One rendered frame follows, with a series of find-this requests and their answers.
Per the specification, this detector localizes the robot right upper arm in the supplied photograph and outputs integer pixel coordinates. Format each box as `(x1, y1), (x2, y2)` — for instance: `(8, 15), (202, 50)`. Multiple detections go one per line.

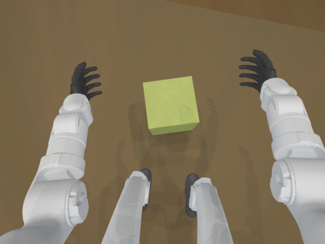
(270, 157), (325, 244)

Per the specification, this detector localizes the left robot hand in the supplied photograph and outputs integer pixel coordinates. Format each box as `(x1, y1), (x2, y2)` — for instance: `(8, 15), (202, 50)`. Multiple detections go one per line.
(70, 62), (103, 100)

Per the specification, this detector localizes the right robot foot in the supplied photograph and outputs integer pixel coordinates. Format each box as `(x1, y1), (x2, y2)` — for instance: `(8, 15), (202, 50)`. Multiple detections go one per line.
(185, 173), (199, 218)

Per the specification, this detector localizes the carton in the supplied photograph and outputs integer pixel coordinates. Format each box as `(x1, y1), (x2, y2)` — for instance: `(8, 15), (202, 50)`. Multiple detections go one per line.
(143, 76), (200, 135)

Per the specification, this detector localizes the robot left forearm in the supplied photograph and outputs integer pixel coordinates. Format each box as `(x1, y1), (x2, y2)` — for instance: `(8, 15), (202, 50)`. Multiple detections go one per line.
(22, 94), (93, 221)

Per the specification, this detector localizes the robot right forearm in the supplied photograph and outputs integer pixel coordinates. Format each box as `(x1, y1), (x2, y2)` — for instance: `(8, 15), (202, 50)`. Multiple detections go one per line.
(260, 78), (325, 160)

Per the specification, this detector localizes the right robot hand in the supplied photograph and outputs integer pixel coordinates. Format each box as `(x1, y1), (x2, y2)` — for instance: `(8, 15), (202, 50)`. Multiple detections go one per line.
(239, 50), (277, 93)

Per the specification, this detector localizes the robot left upper arm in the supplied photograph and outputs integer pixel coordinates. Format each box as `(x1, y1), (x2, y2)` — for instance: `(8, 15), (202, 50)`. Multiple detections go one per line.
(0, 178), (89, 244)

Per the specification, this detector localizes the robot left thigh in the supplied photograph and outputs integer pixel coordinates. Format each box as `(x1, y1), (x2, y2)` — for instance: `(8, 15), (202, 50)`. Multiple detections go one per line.
(101, 176), (150, 244)

